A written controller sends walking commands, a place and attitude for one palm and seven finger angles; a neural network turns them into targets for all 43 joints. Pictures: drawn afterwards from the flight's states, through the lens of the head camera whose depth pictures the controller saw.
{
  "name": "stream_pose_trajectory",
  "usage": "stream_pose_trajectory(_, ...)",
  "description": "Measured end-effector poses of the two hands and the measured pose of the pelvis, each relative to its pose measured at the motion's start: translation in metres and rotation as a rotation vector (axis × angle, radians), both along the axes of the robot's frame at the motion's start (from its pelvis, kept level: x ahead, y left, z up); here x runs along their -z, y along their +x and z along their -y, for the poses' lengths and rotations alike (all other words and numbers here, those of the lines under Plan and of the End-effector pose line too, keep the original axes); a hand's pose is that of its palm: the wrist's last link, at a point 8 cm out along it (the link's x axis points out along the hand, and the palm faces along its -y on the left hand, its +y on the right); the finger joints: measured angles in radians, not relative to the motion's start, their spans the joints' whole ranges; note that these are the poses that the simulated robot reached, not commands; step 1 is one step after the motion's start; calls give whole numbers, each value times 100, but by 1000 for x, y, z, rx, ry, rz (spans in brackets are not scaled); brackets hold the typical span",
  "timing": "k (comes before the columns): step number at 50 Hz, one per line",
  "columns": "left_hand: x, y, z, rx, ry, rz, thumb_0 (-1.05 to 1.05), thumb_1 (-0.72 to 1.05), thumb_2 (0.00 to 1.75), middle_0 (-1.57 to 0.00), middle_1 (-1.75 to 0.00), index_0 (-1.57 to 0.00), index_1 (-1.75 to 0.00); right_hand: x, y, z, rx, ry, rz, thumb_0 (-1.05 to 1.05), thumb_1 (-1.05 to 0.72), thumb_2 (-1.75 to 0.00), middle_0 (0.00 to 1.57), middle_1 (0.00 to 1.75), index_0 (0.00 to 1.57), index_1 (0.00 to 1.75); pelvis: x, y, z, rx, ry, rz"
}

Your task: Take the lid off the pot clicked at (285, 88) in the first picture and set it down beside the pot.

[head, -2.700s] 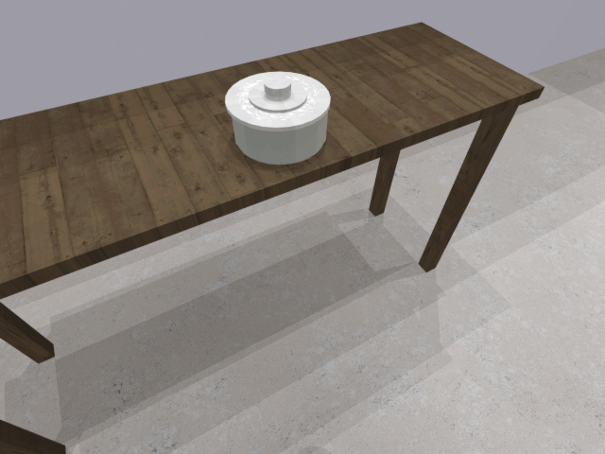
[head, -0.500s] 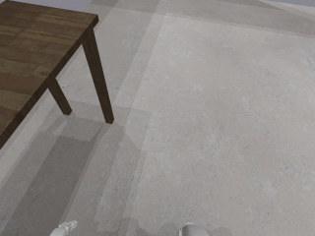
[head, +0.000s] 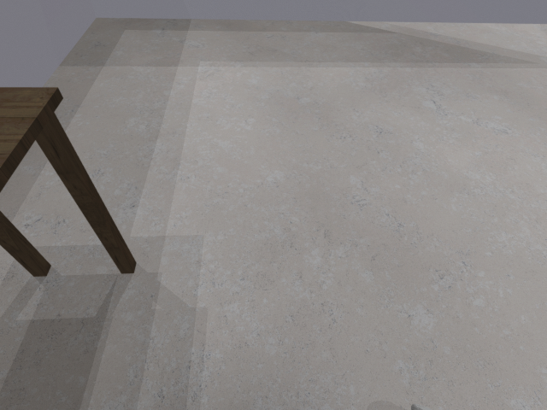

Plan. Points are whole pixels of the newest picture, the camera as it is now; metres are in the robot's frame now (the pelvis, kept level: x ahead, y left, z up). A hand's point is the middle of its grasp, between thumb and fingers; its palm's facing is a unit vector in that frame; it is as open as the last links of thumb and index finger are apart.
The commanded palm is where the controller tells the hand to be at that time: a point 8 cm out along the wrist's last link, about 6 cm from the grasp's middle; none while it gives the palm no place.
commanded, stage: walk to a spot facing it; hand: left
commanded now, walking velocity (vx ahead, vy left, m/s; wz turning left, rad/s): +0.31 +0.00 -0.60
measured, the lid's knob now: out of the picture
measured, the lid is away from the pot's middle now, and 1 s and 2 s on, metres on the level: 0.00 0.00 0.00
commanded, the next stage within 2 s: turn to face it in 0.74 s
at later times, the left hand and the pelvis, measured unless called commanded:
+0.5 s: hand (253, 301) +0.35 +0.07 -0.18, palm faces -0.37 -0.91 -0.21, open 7.4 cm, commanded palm none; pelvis +0.16 -0.07 -0.03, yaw -18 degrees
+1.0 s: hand (263, 275) +0.42 +0.06 -0.20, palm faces -0.29 -0.94 -0.16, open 7.4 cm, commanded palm none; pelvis +0.35 -0.11 -0.01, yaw -20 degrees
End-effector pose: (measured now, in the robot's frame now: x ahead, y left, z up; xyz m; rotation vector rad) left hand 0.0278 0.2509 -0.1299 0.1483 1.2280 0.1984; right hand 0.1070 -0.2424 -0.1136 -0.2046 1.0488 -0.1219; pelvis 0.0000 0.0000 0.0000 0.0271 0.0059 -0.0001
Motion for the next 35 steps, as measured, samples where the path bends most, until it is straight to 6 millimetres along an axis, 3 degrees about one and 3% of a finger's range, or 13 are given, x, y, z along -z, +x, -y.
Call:
stream_pose_trajectory(4,17,12,-17,32,-13,-51,1,91,90,-21,-30,-20,-29,0,7,-11,39,-27,61,1,-90,-90,20,30,20,30,10,16,-13,53,-20,-3)
stream_pose_trajectory(7,15,39,-20,80,-24,-57,1,91,90,-20,-30,-20,-29,-4,-10,-15,85,-27,3,1,-90,-90,20,30,20,30,4,31,-13,94,-18,-1)
stream_pose_trajectory(12,6,102,-9,161,-37,-24,1,91,90,-20,-30,-19,-29,-1,-48,-15,192,-8,-142,1,-90,-90,20,30,20,30,-5,61,-6,155,-26,-12)
stream_pose_trajectory(17,3,182,28,284,-44,-3,1,91,90,-20,-30,-19,-29,8,-84,-9,323,28,-284,1,-90,-90,20,30,20,30,-3,95,10,227,-24,-20)
stream_pose_trajectory(24,15,319,118,480,-36,124,1,91,90,-20,-30,-19,-29,35,-111,14,482,97,-470,1,-90,-90,20,30,20,30,25,154,62,305,-15,-20)
stream_pose_trajectory(26,18,345,139,490,-32,177,1,91,90,-20,-30,-19,-29,43,-102,28,507,107,-499,1,-90,-90,20,30,20,30,31,166,77,325,-15,-10)
stream_pose_trajectory(28,16,358,153,490,-33,184,1,91,90,-20,-30,-20,-29,43,-80,46,520,96,-472,1,-90,-90,20,30,20,30,28,178,86,335,-25,5)
stream_pose_trajectory(35,7,368,172,469,-37,102,0,92,90,-20,-30,-20,-29,21,50,103,495,32,-197,1,-91,-90,20,29,19,30,6,228,108,369,-42,14)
